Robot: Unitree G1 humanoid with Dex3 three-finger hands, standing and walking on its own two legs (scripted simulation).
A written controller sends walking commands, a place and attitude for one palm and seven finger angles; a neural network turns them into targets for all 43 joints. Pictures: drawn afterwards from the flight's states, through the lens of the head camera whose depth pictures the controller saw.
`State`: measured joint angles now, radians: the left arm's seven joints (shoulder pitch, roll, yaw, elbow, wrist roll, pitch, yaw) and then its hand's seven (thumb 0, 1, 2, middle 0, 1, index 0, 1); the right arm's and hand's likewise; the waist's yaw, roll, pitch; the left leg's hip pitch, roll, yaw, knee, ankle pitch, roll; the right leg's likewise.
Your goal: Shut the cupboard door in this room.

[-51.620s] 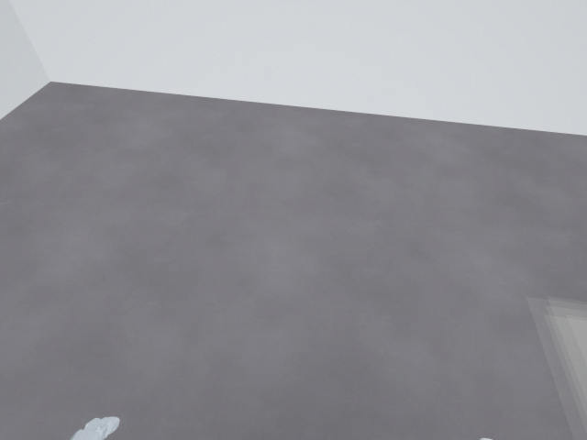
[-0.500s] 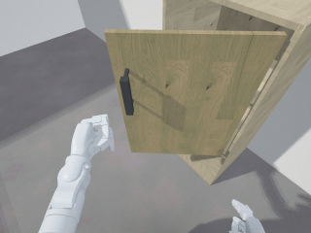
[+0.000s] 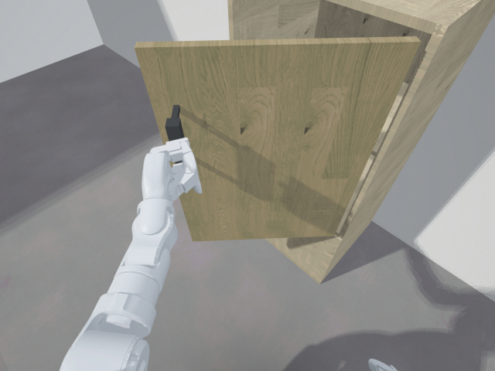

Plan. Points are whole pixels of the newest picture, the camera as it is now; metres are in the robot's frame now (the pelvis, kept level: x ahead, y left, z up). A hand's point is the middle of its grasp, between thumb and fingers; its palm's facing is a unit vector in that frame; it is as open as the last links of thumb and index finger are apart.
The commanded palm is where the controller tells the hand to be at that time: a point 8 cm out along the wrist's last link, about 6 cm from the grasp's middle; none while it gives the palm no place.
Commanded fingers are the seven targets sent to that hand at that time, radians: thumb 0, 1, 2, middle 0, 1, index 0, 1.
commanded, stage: bring the fist close to the handle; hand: left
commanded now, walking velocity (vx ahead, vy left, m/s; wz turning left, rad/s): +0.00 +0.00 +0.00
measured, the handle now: (181, 144) +0.49 +0.12 +0.09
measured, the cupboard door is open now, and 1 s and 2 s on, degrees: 47 37 24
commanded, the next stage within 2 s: push the door shut along its arc in 0.24 s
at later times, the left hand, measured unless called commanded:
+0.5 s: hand (192, 174) +0.42 +0.10 +0.09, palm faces +0.03 -1.00 -0.04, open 3.1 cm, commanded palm +0.40 +0.15 +0.09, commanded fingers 0.00 0.90 0.90 -1.30 -1.50 -1.30 -1.50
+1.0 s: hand (198, 145) +0.48 +0.09 +0.09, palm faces -0.12 -0.99 -0.01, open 3.2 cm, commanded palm +0.47 +0.14 +0.09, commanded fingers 0.00 0.90 0.90 -1.30 -1.50 -1.30 -1.50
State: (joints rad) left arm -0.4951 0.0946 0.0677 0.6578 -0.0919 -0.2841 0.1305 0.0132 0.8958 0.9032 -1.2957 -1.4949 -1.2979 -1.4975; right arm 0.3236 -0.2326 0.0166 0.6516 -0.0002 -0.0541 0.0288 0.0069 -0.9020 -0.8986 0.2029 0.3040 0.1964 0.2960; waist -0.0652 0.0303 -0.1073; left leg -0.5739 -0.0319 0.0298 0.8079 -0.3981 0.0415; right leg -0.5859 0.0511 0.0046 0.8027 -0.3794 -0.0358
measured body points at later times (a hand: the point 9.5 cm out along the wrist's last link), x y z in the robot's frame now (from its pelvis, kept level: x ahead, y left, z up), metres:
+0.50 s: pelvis -0.01 -0.02 +0.00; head +0.04 -0.04 +0.45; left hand +0.41 +0.15 +0.09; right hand +0.10 -0.28 -0.11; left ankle +0.00 +0.09 -0.70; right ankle +0.01 -0.10 -0.70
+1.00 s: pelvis +0.00 -0.01 -0.01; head +0.08 -0.01 +0.43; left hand +0.48 +0.14 +0.10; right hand +0.02 -0.27 -0.13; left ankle +0.00 +0.09 -0.70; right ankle +0.01 -0.10 -0.70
